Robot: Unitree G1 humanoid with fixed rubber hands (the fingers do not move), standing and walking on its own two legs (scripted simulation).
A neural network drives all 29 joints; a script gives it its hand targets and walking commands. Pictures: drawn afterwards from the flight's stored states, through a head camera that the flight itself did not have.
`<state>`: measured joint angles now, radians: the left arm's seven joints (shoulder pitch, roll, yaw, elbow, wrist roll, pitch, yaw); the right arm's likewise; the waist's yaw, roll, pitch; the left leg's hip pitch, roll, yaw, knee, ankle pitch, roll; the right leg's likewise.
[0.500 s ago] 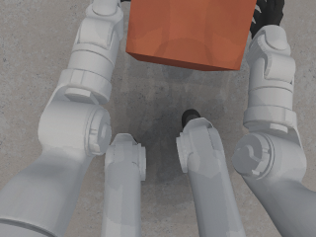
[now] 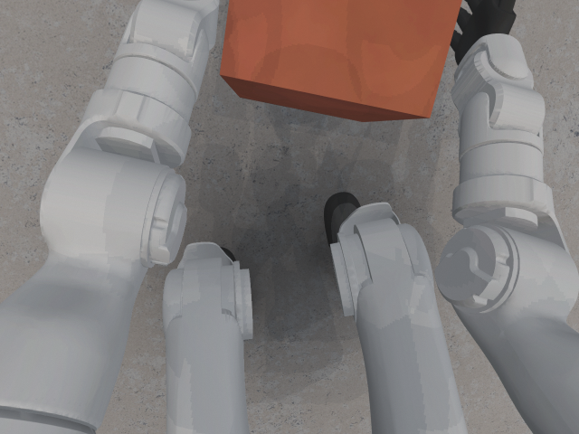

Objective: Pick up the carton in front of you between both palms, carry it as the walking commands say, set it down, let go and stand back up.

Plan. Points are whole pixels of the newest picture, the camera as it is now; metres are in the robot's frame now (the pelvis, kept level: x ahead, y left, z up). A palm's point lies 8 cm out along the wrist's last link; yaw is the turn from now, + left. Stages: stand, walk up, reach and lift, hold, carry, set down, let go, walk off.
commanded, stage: set down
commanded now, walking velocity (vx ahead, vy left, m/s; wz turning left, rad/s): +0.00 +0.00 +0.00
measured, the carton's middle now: (327, 22) +0.53 -0.13 -0.26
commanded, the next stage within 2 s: none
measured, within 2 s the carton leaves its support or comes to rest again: rests again in 0.14 s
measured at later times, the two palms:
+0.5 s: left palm out of the picture +0.57 +0.01 -0.20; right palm (476, 42) +0.47 -0.27 -0.19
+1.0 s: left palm out of the picture +0.59 +0.05 -0.22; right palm (486, 51) +0.46 -0.30 -0.21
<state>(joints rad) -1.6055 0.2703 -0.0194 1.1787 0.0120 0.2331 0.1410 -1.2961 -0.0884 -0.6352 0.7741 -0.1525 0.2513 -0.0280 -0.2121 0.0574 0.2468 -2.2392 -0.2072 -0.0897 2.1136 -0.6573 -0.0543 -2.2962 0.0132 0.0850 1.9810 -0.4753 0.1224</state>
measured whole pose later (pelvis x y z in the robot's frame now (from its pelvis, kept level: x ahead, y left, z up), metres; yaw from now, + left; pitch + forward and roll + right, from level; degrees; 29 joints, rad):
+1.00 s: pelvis -0.01 +0.00 -0.02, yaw -2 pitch +39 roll -5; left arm -1.67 0.45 -0.15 1.18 -0.10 0.15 0.06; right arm -1.43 -0.28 -0.53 1.15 0.04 0.03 -0.06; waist -0.20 0.00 0.43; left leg -2.23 -0.11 -0.07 2.20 -0.66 -0.02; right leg -2.28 -0.03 0.02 2.05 -0.46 0.07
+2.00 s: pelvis +0.02 -0.01 +0.17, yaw -2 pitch +49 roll -1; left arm -1.40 0.39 0.09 0.98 0.03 0.31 -0.01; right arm -1.07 -0.17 -0.44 0.66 0.07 0.26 -0.08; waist -0.21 0.07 -0.04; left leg -1.81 -0.06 -0.06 1.48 -0.52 -0.02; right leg -1.89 0.00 0.03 1.37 -0.33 0.04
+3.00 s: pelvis +0.12 -0.03 +0.36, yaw -3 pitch +9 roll +0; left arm 0.02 0.16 0.11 0.55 0.07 0.01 0.03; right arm 0.20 -0.20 -0.01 0.38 0.04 0.03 0.08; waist -0.08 -0.03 0.03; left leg -0.35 0.00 -0.07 0.53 -0.34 -0.02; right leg -0.46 0.03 0.04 0.51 -0.21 0.01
